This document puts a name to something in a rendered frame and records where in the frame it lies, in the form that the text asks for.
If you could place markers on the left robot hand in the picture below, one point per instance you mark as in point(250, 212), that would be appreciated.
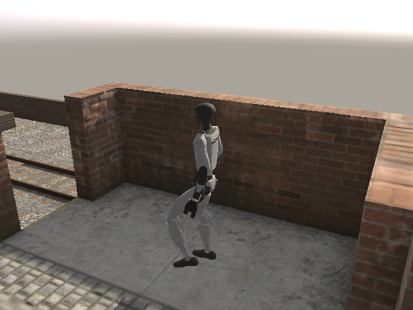
point(191, 206)

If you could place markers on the robot head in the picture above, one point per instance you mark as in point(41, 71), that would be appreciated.
point(205, 112)

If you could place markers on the humanoid robot torso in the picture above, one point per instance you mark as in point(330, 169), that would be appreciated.
point(212, 149)

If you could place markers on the robot right upper arm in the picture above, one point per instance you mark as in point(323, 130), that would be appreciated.
point(220, 149)

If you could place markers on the robot left upper arm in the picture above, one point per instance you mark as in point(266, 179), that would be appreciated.
point(200, 145)

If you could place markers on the robot left forearm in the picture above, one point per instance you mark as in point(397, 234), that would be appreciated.
point(202, 179)

